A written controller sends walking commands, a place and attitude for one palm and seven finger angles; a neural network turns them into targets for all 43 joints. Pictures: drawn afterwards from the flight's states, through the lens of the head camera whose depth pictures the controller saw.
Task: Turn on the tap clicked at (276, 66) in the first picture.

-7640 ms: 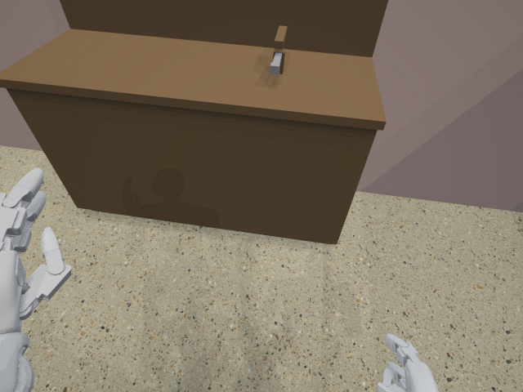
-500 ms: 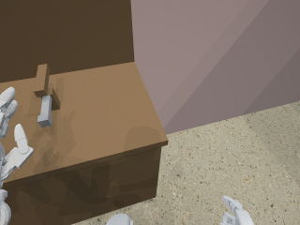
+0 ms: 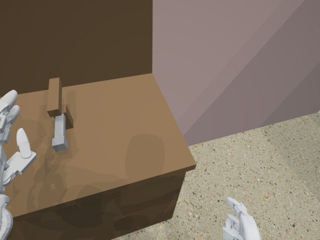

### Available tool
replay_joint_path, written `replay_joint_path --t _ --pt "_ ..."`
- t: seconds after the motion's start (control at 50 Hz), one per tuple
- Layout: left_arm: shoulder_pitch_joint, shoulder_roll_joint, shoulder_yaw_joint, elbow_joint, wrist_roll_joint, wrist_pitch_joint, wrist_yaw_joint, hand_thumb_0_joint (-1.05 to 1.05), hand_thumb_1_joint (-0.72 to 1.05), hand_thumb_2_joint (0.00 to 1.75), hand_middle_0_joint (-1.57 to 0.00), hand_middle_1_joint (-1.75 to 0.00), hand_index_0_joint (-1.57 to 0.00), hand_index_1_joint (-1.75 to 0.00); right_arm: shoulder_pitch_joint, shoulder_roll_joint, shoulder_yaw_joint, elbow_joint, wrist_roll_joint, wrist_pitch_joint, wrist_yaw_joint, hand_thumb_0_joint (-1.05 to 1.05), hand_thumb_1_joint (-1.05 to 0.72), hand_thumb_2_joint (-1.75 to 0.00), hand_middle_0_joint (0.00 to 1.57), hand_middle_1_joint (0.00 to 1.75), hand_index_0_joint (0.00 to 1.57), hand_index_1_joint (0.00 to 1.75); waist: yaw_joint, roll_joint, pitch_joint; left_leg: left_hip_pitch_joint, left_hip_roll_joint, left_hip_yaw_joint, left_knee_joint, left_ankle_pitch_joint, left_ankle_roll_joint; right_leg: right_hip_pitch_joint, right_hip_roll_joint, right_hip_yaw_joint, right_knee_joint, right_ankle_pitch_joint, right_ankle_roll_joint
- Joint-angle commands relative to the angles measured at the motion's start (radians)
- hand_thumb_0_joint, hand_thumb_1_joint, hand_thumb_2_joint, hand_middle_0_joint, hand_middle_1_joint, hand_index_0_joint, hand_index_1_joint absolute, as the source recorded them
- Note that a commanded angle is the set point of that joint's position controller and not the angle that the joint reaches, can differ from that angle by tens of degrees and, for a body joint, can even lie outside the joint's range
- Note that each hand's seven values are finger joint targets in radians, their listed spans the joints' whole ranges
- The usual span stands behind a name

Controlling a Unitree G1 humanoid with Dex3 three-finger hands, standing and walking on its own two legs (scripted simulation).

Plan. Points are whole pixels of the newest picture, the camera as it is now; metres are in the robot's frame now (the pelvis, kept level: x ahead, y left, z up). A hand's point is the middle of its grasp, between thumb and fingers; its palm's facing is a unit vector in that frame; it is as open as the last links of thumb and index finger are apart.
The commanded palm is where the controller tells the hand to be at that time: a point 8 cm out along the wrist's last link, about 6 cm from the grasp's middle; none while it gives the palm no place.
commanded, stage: come to a stop and stand still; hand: left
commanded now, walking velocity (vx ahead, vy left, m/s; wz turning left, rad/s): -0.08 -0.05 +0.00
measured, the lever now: (60, 144) +0.32 +0.29 +0.04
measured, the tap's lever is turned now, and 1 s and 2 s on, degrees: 0 0 0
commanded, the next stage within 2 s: look again from close up in 0.94 s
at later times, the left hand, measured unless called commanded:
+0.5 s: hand (32, 164) +0.21 +0.26 +0.15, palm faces +0.30 -0.88 -0.38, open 7.4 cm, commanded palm +0.16 +0.30 +0.18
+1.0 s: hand (3, 159) +0.21 +0.30 +0.17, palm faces +0.41 -0.84 -0.34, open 7.4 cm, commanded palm +0.15 +0.32 +0.18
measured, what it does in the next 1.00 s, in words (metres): stands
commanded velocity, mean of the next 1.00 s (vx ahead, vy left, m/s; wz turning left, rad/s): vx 0.00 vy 0.00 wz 0.00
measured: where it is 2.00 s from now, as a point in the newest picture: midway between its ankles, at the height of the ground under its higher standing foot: outside the picture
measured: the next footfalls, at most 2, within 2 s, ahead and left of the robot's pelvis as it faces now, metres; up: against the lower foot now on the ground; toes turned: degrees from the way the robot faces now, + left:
none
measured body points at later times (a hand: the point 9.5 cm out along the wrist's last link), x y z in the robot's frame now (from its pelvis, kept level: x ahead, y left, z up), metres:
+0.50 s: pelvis -0.01 +0.02 +0.00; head +0.01 +0.04 +0.45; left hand +0.19 +0.30 +0.17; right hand +0.16 -0.22 -0.06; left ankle +0.03 +0.14 -0.74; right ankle +0.00 -0.13 -0.74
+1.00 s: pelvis -0.01 +0.04 +0.00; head +0.01 +0.07 +0.45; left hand +0.18 +0.34 +0.18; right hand +0.18 -0.16 -0.06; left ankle +0.03 +0.14 -0.74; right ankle +0.00 -0.13 -0.74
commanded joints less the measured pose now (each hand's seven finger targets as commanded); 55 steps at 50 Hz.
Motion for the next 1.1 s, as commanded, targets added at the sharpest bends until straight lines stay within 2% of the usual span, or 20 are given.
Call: replay_joint_path --t 0.0,0.14,0.16,0.18,0.2,0.22,0.24,0.26,0.32,0.36,0.44,0.52,0.62,0.66,0.74,0.8,0.84,0.86,0.9,1.08 --pt "-0.027 0.144 0.085 -0.251 0.001 -0.055 0.016 0.00 0.90 0.90 -0.20 -0.30 -0.20 -0.30 -0.088 -0.149 -0.073 -0.166 0.009 -0.046 -0.011 0.00 -0.90 -0.90 0.20 0.30 0.20 0.30 -0.001 0.101 -0.168 0.073 0.060 -0.021 -0.094 0.212 0.045 0.072 -0.014 -0.001 -0.100 0.260 -0.009" --pt "-0.009 0.170 0.108 -0.255 -0.004 -0.036 0.031 0.00 0.90 0.90 -0.20 -0.30 -0.20 -0.30 -0.110 -0.151 -0.073 -0.166 0.009 -0.017 -0.028 0.00 -0.90 -0.90 0.20 0.30 0.20 0.30 -0.007 0.069 -0.169 0.108 0.009 0.020 -0.082 0.153 0.031 0.059 -0.041 0.034 -0.154 0.318 -0.019" --pt "-1.007 0.942 0.664 -0.433 0.149 -0.156 -0.001 0.00 0.90 0.90 -0.20 -0.30 -0.20 -0.30 0.032 -0.185 -0.106 -0.133 -0.056 -0.073 -0.029 0.00 -0.90 -0.90 0.20 0.30 0.20 0.30 0.032 -0.134 0.012 -0.027 0.012 0.053 0.056 0.200 0.048 -0.105 -0.089 0.110 -0.260 0.393 0.005" --pt "-0.435 0.328 0.262 0.143 0.055 -0.109 -0.045 0.00 0.90 0.90 -0.20 -0.30 -0.20 -0.30 -0.034 -0.092 -0.077 -0.080 -0.022 -0.075 -0.023 0.00 -0.90 -0.90 0.20 0.30 0.20 0.30 0.003 -0.168 -0.172 0.083 -0.087 0.036 -0.029 0.222 0.051 0.013 -0.115 0.119 -0.145 0.516 -0.090" --pt "-0.198 0.219 0.179 0.139 0.029 -0.104 -0.057 0.00 0.90 0.90 -0.20 -0.30 -0.20 -0.30 -0.022 -0.179 -0.119 -0.169 -0.004 -0.090 -0.017 0.00 -0.90 -0.90 0.20 0.30 0.20 0.30 0.044 -0.011 -0.167 0.168 -0.034 0.071 -0.016 0.277 0.038 0.007 -0.095 0.174 -0.127 0.636 -0.040" --pt "-0.163 0.168 0.092 -0.054 0.005 -0.123 -0.062 0.00 0.90 0.90 -0.20 -0.30 -0.20 -0.30 -0.025 -0.184 -0.112 -0.174 0.000 -0.087 -0.003 0.00 -0.90 -0.90 0.20 0.30 0.20 0.30 0.028 0.089 -0.236 0.174 -0.011 0.036 -0.040 0.351 0.058 0.084 -0.088 0.098 -0.066 0.561 -0.022" --pt "-0.091 0.065 0.011 -0.081 -0.016 -0.123 -0.056 0.00 0.90 0.90 -0.20 -0.30 -0.20 -0.30 -0.068 -0.162 -0.103 -0.171 0.019 -0.092 0.016 0.00 -0.90 -0.90 0.20 0.30 0.20 0.30 0.019 0.169 -0.269 0.233 0.016 0.030 -0.048 0.420 0.065 0.073 -0.067 0.066 -0.037 0.449 -0.024" --pt "-0.060 0.122 0.034 -0.160 -0.006 -0.120 -0.043 0.00 0.90 0.90 -0.20 -0.30 -0.20 -0.30 -0.064 -0.185 -0.110 -0.189 0.013 -0.093 0.029 0.00 -0.90 -0.90 0.20 0.30 0.20 0.30 0.030 0.142 -0.259 0.216 0.027 0.027 -0.034 0.408 0.066 0.049 -0.056 0.065 -0.050 0.388 -0.010" --pt "0.014 0.177 0.084 -0.193 -0.006 -0.115 -0.020 0.00 0.90 0.90 -0.20 -0.30 -0.20 -0.30 -0.070 -0.173 -0.100 -0.189 0.008 -0.091 0.032 0.00 -0.90 -0.90 0.20 0.30 0.20 0.30 0.028 -0.051 -0.201 0.110 -0.007 0.017 -0.031 0.200 0.048 0.042 -0.063 0.073 -0.123 0.269 -0.020" --pt "0.008 0.203 0.127 -0.196 -0.010 -0.117 -0.004 0.00 0.90 0.90 -0.20 -0.30 -0.20 -0.30 -0.084 -0.173 -0.092 -0.188 0.004 -0.080 0.016 0.00 -0.90 -0.90 0.20 0.30 0.20 0.30 0.012 -0.075 -0.168 0.094 -0.023 0.011 -0.045 0.075 0.048 -0.005 -0.074 0.069 -0.151 0.147 -0.029" --pt "-0.095 0.264 0.194 -0.233 -0.009 -0.140 0.005 0.00 0.90 0.90 -0.20 -0.30 -0.20 -0.30 -0.117 -0.171 -0.079 -0.181 0.001 -0.075 -0.016 0.00 -0.90 -0.90 0.20 0.30 0.20 0.30 0.007 0.053 -0.084 0.080 -0.001 -0.017 -0.129 -0.045 0.058 -0.057 -0.040 0.056 -0.166 0.009 -0.022" --pt "-0.143 0.191 0.125 -0.212 0.005 -0.152 -0.002 0.00 0.90 0.90 -0.20 -0.30 -0.20 -0.30 -0.092 -0.168 -0.074 -0.176 0.003 -0.094 -0.013 0.00 -0.90 -0.90 0.20 0.30 0.20 0.30 0.009 0.140 -0.092 0.018 0.019 -0.038 -0.188 -0.143 0.072 0.034 -0.018 0.021 -0.118 0.017 -0.018" --pt "-0.120 0.127 0.059 -0.189 0.022 -0.142 -0.007 0.00 0.90 0.90 -0.20 -0.30 -0.20 -0.30 -0.077 -0.168 -0.075 -0.153 0.001 -0.111 0.004 0.00 -0.90 -0.90 0.20 0.30 0.20 0.30 0.007 0.072 -0.105 0.039 0.008 -0.028 -0.162 -0.096 0.063 0.043 -0.022 0.018 -0.146 0.070 -0.015" --pt "-0.124 0.114 0.043 -0.188 0.028 -0.137 -0.006 0.00 0.90 0.90 -0.20 -0.30 -0.20 -0.30 -0.081 -0.169 -0.072 -0.144 -0.003 -0.108 0.009 0.00 -0.90 -0.90 0.20 0.30 0.20 0.30 0.001 0.090 -0.097 0.035 0.006 -0.034 -0.170 -0.080 0.058 0.043 -0.020 0.008 -0.149 0.081 -0.015" --pt "-0.130 0.154 0.088 -0.203 0.029 -0.132 -0.002 0.00 0.90 0.90 -0.20 -0.30 -0.20 -0.30 -0.103 -0.159 -0.067 -0.147 0.000 -0.098 0.009 0.00 -0.90 -0.90 0.20 0.30 0.20 0.30 0.004 0.108 -0.098 0.043 0.012 -0.032 -0.178 -0.056 0.054 0.052 -0.016 -0.001 -0.140 0.105 -0.011" --pt "-0.131 0.146 0.087 -0.214 0.026 -0.136 -0.006 0.00 0.90 0.90 -0.20 -0.30 -0.20 -0.30 -0.095 -0.158 -0.067 -0.158 -0.001 -0.091 0.009 0.00 -0.90 -0.90 0.20 0.30 0.20 0.30 0.004 0.119 -0.102 0.029 0.017 -0.040 -0.184 -0.058 0.059 0.077 -0.015 -0.008 -0.127 0.121 -0.010" --pt "-0.114 0.169 0.116 -0.228 0.023 -0.133 -0.001 0.00 0.90 0.90 -0.20 -0.30 -0.20 -0.30 -0.105 -0.153 -0.065 -0.157 0.002 -0.087 0.007 0.00 -0.90 -0.90 0.20 0.30 0.20 0.30 0.005 0.087 -0.121 0.050 0.014 -0.037 -0.173 -0.033 0.057 0.084 -0.016 -0.010 -0.135 0.142 -0.009" --pt "-0.110 0.137 0.086 -0.214 0.020 -0.133 -0.006 0.00 0.90 0.90 -0.20 -0.30 -0.20 -0.30 -0.096 -0.156 -0.064 -0.157 -0.002 -0.083 0.008 0.00 -0.90 -0.90 0.20 0.30 0.20 0.30 0.001 0.084 -0.114 0.044 0.011 -0.037 -0.174 -0.034 0.057 0.079 -0.016 -0.011 -0.140 0.142 -0.009" --pt "-0.114 0.143 0.089 -0.234 0.019 -0.131 -0.006 0.00 0.90 0.90 -0.20 -0.30 -0.20 -0.30 -0.095 -0.158 -0.068 -0.162 0.000 -0.083 0.009 0.00 -0.90 -0.90 0.20 0.30 0.20 0.30 0.002 0.107 -0.120 0.052 0.013 -0.032 -0.169 -0.024 0.056 0.085 -0.019 -0.007 -0.136 0.153 -0.009" --pt "-0.102 0.126 0.071 -0.228 0.021 -0.116 -0.001 0.00 0.90 0.90 -0.20 -0.30 -0.20 -0.30 -0.097 -0.162 -0.076 -0.165 0.006 -0.068 0.007 0.00 -0.90 -0.90 0.20 0.30 0.20 0.30 -0.001 0.084 -0.118 0.066 0.004 -0.024 -0.151 0.005 0.053 0.079 -0.026 0.000 -0.149 0.177 -0.011"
